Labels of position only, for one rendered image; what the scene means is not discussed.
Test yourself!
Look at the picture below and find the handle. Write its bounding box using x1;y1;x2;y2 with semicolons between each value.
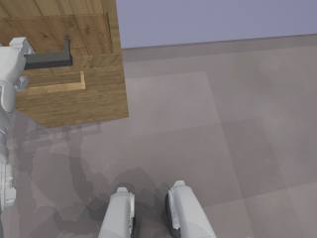
16;81;88;100
24;38;73;70

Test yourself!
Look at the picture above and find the robot right shin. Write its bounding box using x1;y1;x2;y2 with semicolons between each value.
171;180;193;229

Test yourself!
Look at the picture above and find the robot left upper arm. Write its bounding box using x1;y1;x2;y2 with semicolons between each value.
0;162;17;238

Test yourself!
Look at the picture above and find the robot left forearm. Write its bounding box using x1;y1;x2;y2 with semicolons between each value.
0;80;17;165

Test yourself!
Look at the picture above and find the cabinet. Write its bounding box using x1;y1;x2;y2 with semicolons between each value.
0;0;130;128

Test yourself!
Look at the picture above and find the robot left thigh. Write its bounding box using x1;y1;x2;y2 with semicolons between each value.
98;191;135;238

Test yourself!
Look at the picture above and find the left robot hand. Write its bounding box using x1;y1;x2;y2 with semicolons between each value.
0;37;35;92

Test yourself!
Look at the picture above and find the drawer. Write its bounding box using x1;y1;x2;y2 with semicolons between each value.
0;13;113;57

